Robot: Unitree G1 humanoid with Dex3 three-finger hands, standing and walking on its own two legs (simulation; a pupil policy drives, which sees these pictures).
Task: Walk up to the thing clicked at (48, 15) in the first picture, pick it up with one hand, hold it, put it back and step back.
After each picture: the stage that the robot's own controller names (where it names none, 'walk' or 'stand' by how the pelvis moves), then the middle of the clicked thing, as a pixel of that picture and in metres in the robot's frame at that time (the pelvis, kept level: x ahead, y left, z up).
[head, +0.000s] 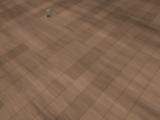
stand; (48, 13) +2.01 +0.54 -0.72
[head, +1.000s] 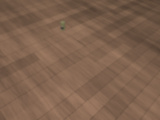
walk; (62, 25) +1.90 +0.25 -0.69
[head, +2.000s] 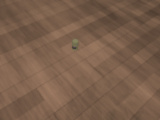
walk; (75, 44) +1.27 +0.06 -0.71
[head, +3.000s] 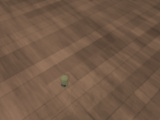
walk; (64, 81) +0.80 +0.14 -0.71
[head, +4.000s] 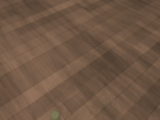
walk; (55, 117) +0.49 +0.19 -0.71
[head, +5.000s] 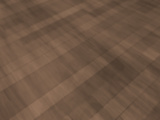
stand; out of the picture +0.39 +0.18 -0.71
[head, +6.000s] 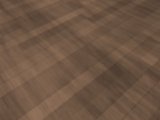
stand; out of the picture +0.35 +0.18 -0.72
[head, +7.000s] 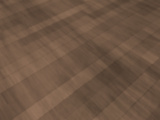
stand; out of the picture +0.35 +0.18 -0.72
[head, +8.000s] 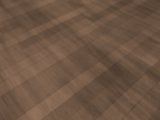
stand; out of the picture +0.35 +0.18 -0.73
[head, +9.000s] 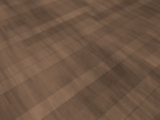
stand; out of the picture +0.35 +0.16 -0.73
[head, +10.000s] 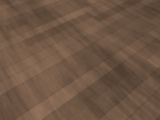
stand; out of the picture +0.35 +0.16 -0.73
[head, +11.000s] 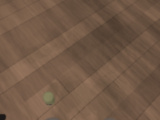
go down; (49, 98) +0.40 +0.18 -0.57
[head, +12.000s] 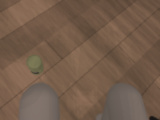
go down; (35, 65) +0.44 +0.22 -0.32
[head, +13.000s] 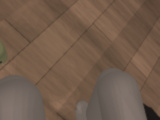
close in; out of the picture +0.43 +0.25 -0.25
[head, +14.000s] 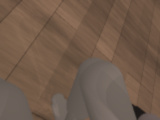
close; out of the picture +0.42 +0.28 -0.22
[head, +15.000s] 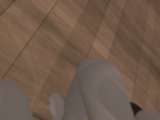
close; out of the picture +0.41 +0.28 -0.22
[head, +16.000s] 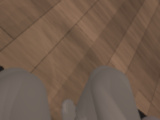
lift; out of the picture +0.35 +0.24 -0.21
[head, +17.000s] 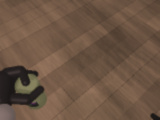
lift; (32, 92) +0.31 +0.18 -0.01
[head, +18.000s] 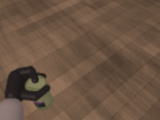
hold; (40, 93) +0.33 +0.16 -0.02
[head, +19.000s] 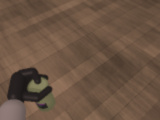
hold; (42, 95) +0.33 +0.16 -0.02
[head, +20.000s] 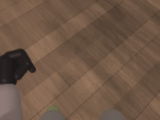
crouch; (55, 116) +0.28 +0.14 -0.49
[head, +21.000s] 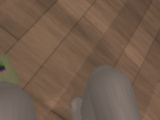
lower; (5, 72) +0.37 +0.18 -0.27
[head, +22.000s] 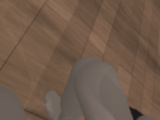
lower; out of the picture +0.38 +0.19 -0.25
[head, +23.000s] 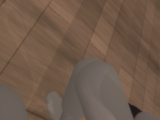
lower; out of the picture +0.39 +0.17 -0.25
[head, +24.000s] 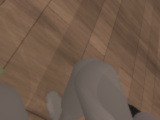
lower; out of the picture +0.40 +0.15 -0.25
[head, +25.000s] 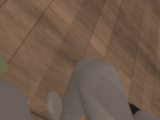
lower; out of the picture +0.41 +0.14 -0.25
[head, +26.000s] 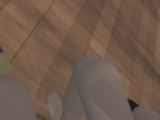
loosen; out of the picture +0.41 +0.12 -0.24
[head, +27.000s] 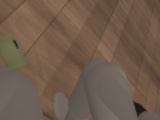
stand; (10, 53) +0.42 +0.11 -0.24
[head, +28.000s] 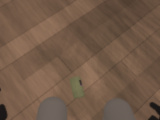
walk; (77, 87) +0.39 +0.03 -0.49
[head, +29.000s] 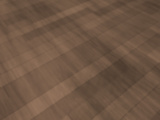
stand; out of the picture +0.33 +0.00 -0.69
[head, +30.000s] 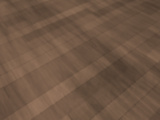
stand; out of the picture +0.34 +0.00 -0.69
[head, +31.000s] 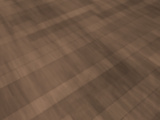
stand; out of the picture +0.35 +0.00 -0.73
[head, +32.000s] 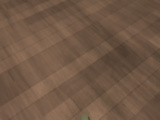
walk; out of the picture +0.37 -0.02 -0.73
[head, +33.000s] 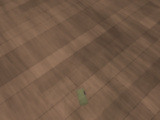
walk; (82, 97) +0.54 +0.03 -0.72
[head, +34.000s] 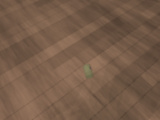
walk; (88, 71) +0.85 +0.03 -0.73
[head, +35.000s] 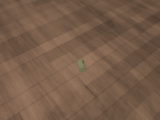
stand; (81, 65) +0.99 +0.00 -0.73
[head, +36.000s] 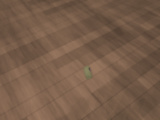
stand; (87, 72) +0.98 -0.01 -0.75
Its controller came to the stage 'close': yes
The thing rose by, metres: 0.69
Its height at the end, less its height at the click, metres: -0.02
